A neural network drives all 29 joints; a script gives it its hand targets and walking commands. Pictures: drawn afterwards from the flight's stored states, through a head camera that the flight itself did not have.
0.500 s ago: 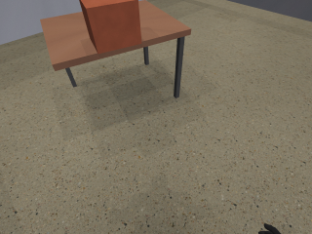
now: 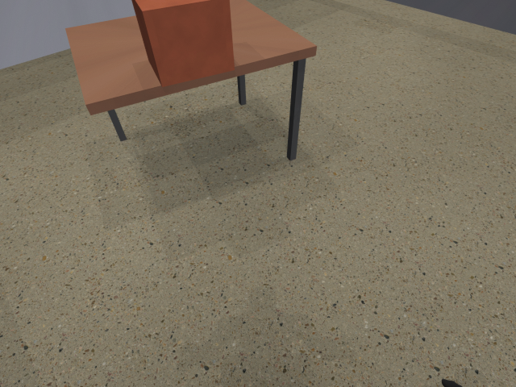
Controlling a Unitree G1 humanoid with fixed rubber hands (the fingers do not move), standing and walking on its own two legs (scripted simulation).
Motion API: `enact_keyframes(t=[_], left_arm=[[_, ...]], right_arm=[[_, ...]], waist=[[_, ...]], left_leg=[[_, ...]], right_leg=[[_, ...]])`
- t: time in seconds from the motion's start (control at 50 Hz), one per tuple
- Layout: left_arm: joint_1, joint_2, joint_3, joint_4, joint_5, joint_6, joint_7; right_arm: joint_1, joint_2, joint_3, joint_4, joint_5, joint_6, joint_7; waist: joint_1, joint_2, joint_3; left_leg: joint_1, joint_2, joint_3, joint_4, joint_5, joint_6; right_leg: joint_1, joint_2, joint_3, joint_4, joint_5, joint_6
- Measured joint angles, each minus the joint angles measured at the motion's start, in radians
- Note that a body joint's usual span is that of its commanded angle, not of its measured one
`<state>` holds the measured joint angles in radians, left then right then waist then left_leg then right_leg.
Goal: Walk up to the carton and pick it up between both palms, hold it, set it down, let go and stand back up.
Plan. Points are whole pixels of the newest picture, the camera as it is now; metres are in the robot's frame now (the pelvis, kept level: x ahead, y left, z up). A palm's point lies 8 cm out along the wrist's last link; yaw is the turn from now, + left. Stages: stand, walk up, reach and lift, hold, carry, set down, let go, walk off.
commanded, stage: stand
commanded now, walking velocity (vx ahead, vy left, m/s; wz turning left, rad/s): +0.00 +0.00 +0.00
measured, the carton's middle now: (184, 32) +1.28 +0.27 +0.02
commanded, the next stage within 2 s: none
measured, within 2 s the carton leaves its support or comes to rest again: neither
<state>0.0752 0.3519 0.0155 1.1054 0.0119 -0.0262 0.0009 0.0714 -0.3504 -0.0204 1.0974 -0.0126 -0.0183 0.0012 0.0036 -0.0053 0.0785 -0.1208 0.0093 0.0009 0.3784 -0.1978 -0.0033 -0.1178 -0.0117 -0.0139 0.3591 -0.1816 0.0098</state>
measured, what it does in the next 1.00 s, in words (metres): stands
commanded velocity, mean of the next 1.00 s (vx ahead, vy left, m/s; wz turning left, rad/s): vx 0.00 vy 0.00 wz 0.00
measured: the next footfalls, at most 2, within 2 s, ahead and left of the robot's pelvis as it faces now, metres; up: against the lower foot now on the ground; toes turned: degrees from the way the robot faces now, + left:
none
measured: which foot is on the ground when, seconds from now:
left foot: down 0.00-1.00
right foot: down 0.00-1.00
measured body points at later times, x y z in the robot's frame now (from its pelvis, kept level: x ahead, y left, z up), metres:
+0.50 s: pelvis +0.01 +0.01 +0.00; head +0.02 +0.01 +0.45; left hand +0.11 +0.31 -0.13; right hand +0.12 -0.30 -0.12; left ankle +0.01 +0.12 -0.75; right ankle +0.01 -0.13 -0.75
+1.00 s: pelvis +0.02 +0.01 +0.00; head +0.03 +0.02 +0.45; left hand +0.12 +0.31 -0.13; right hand +0.12 -0.29 -0.12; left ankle +0.01 +0.12 -0.75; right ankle +0.01 -0.13 -0.75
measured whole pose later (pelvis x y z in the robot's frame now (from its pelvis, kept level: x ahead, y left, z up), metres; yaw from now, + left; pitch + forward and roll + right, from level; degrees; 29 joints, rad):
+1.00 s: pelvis +0.02 +0.01 +0.00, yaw +0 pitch -3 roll +0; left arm 0.08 0.35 0.02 1.10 0.01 -0.01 0.00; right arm 0.06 -0.36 -0.02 1.09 -0.01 -0.02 -0.01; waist 0.00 -0.01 0.07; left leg -0.08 0.00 0.02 0.36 -0.22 0.01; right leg -0.08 -0.03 -0.01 0.33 -0.19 0.03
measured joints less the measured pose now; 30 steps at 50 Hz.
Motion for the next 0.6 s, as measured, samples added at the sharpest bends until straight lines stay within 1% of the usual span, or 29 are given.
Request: enact_keyframes(t=[0.28,0.36,0.6], left_arm=[[-0.013,0.008,0.003,-0.008,-0.003,0.008,0.002],[-0.008,0.005,0.003,-0.008,-0.001,0.006,-0.001],[-0.009,0.002,0.000,-0.012,-0.002,0.011,0.002]], right_arm=[[-0.014,0.007,0.006,0.009,-0.002,-0.001,-0.002],[-0.018,0.005,0.002,0.004,0.000,0.000,-0.001],[-0.012,-0.003,0.001,0.005,-0.001,0.001,-0.004]], waist=[[0.003,-0.006,0.000],[-0.002,-0.004,0.001],[0.003,-0.004,-0.006]], left_leg=[[0.006,-0.003,0.003,-0.008,-0.003,0.004],[0.011,-0.003,0.003,-0.008,-0.007,0.005],[0.027,-0.011,0.009,-0.021,-0.010,0.011]], right_leg=[[0.006,-0.004,0.002,-0.010,-0.001,0.005],[0.013,-0.005,0.003,-0.015,-0.002,0.007],[0.023,-0.014,0.007,-0.016,-0.010,0.014]])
